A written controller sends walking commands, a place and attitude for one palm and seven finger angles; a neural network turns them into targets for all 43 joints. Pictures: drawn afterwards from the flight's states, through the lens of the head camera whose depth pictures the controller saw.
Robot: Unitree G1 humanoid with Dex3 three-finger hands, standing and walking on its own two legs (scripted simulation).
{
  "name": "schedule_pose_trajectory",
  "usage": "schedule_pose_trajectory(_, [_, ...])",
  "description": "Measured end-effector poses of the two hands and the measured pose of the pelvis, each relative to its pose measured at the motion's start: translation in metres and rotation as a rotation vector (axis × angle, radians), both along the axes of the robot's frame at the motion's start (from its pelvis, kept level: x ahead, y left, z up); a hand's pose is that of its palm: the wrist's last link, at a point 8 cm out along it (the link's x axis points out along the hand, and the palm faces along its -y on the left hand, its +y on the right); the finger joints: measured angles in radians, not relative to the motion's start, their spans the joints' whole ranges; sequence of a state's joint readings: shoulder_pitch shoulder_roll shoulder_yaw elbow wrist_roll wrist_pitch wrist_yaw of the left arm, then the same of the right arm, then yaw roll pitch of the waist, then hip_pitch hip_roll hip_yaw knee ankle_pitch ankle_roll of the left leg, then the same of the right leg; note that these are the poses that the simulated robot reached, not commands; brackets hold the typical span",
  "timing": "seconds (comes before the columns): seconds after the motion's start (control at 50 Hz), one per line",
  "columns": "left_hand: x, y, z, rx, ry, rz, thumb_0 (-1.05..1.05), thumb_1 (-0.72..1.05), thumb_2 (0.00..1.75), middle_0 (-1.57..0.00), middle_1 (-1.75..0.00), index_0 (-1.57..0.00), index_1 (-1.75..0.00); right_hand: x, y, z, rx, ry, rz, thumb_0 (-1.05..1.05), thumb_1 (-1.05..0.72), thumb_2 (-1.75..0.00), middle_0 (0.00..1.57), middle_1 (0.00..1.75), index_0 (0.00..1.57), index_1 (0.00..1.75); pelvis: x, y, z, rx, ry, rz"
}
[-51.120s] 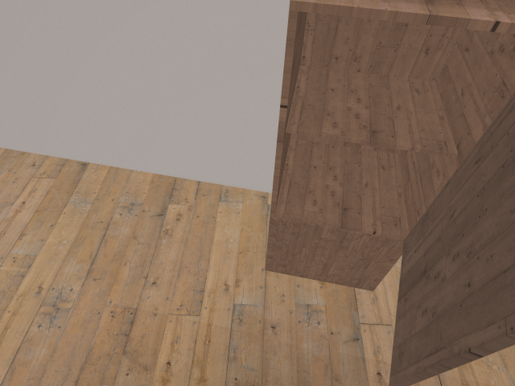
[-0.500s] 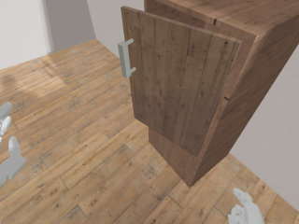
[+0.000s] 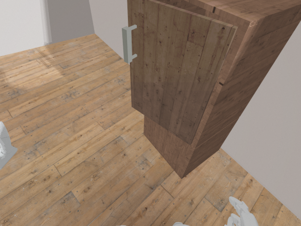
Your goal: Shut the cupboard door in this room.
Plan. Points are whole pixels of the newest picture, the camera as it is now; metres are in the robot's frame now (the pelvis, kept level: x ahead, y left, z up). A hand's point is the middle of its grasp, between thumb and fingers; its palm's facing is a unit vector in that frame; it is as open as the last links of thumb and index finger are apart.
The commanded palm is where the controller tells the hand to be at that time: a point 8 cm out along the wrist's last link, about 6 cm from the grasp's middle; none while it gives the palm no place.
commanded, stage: step back with the hand held close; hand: left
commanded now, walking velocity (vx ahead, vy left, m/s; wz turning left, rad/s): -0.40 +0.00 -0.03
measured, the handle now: (131, 44) +0.76 +0.12 +0.11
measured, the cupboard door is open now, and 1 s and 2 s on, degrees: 15 15 15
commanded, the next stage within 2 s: stop stepping back and stand still in 0.54 s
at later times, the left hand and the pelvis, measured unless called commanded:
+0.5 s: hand out of the picture +0.10 +0.28 +0.22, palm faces +0.56 -0.70 -0.44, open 7.4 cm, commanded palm +0.05 +0.30 +0.20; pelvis -0.08 -0.01 +0.01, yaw +2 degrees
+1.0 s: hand out of the picture +0.02 +0.24 +0.19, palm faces +0.38 -0.82 -0.43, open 7.4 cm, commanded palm -0.03 +0.27 +0.20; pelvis -0.19 -0.02 +0.02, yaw -4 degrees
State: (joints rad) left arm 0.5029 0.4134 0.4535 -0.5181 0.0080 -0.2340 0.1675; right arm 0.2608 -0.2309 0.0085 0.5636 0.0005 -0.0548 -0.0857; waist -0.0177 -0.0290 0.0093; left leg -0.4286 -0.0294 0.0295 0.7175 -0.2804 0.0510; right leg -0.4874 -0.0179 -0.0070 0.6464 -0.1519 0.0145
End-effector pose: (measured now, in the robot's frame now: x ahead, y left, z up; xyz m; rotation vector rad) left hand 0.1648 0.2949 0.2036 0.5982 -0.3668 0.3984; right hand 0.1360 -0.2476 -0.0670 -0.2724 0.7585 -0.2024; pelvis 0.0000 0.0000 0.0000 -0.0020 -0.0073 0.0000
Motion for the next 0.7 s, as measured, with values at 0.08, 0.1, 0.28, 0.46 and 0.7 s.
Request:
schedule_pose_trajectory(0.08, [-0.017,0.002,0.016,0.083,-0.069,0.024,0.01,0.88,0.90,-0.21,-0.30,-0.21,-0.30,-0.008,-0.005,-0.003,0.004,-0.029,-0.003,0.02,-0.90,-0.90,0.20,0.30,0.21,0.30,-0.005,-0.005,-0.005,-0.003,-0.017,0.014])
schedule_pose_trajectory(0.1, [-0.020,0.003,0.019,0.093,-0.083,0.038,0.01,0.88,0.90,-0.21,-0.30,-0.21,-0.30,-0.009,-0.007,-0.005,0.008,-0.036,-0.001,0.02,-0.90,-0.90,0.20,0.30,0.21,0.30,-0.006,-0.006,-0.006,-0.003,-0.021,0.017])
schedule_pose_trajectory(0.28, [-0.043,0.005,-0.007,-0.053,-0.028,0.063,0.01,0.89,0.90,-0.21,-0.30,-0.21,-0.30,-0.024,-0.005,-0.010,0.018,0.024,0.042,0.02,-0.91,-0.90,0.20,0.30,0.20,0.30,-0.041,-0.004,-0.004,0.017,-0.003,0.042])
schedule_pose_trajectory(0.46, [-0.101,0.015,0.019,0.029,-0.053,0.055,0.01,0.88,0.90,-0.21,-0.30,-0.22,-0.30,-0.051,0.021,0.006,0.028,-0.004,0.057,0.02,-0.91,-0.90,0.20,0.30,0.20,0.30,-0.074,-0.005,0.007,-0.074,0.035,0.067])
schedule_pose_trajectory(0.7, [-0.119,-0.036,0.003,-0.099,0.003,-0.062,0.01,0.89,0.90,-0.20,-0.30,-0.20,-0.30,-0.100,0.011,0.005,0.098,-0.062,0.053,0.02,-0.90,-0.90,0.20,0.30,0.21,0.30,-0.145,-0.025,0.013,-0.026,0.056,-0.058])
